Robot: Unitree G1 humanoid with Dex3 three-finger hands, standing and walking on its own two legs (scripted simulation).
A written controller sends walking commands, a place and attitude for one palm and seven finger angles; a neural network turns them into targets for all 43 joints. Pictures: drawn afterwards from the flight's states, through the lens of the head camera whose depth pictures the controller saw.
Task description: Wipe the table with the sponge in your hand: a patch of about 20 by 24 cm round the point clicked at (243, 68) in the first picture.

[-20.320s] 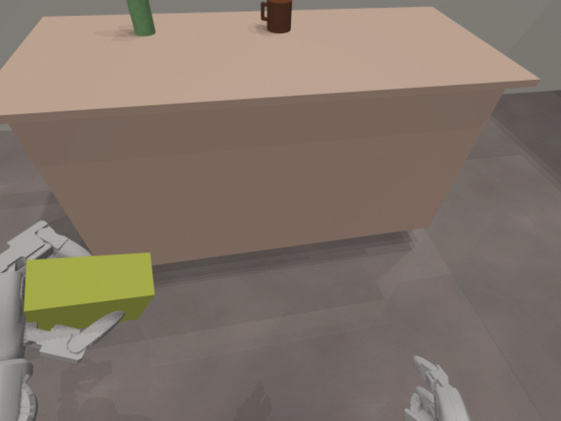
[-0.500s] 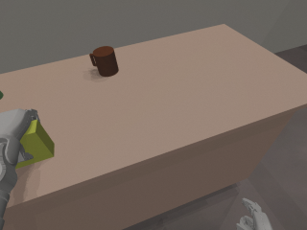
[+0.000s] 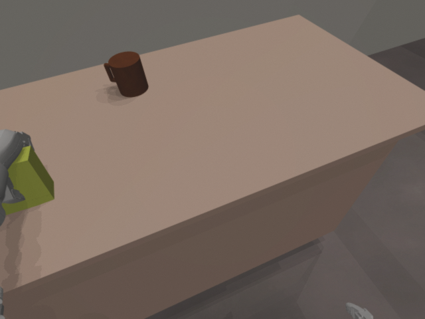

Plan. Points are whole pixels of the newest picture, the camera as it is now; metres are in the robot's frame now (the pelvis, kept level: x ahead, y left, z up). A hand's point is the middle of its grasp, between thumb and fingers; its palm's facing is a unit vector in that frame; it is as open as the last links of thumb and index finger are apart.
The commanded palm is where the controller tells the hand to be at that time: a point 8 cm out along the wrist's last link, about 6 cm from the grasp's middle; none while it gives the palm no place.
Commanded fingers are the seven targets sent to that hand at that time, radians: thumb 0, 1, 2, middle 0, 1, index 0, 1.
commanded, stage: wipe forward along the first lane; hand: left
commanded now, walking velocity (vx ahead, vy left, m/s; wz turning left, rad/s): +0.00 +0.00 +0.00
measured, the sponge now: (17, 188) +0.31 +0.41 +0.08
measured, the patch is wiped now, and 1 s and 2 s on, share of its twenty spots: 0.10 0.20 0.35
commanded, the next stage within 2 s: slide across to the middle lane in 0.56 s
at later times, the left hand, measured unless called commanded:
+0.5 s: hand (11, 152) +0.37 +0.44 +0.12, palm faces -0.17 +0.02 -0.99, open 9.4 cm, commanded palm +0.36 +0.43 +0.15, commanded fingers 0.00 0.10 1.30 -1.20 -1.60 -1.20 -1.60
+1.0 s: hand (28, 140) +0.40 +0.42 +0.12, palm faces -0.06 +0.02 -1.00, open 9.4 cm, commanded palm +0.38 +0.39 +0.17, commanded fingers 0.00 0.10 1.30 -1.20 -1.60 -1.20 -1.60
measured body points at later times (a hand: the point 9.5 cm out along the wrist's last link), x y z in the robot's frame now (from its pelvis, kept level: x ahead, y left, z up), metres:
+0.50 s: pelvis +0.01 +0.02 +0.00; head +0.06 +0.00 +0.45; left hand +0.37 +0.43 +0.17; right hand +0.10 -0.26 -0.13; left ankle +0.02 +0.11 -0.73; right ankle +0.02 -0.10 -0.73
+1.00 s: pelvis +0.03 +0.03 +0.00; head +0.08 +0.02 +0.45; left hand +0.40 +0.41 +0.18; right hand +0.15 -0.23 -0.13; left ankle +0.02 +0.11 -0.73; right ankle +0.02 -0.10 -0.73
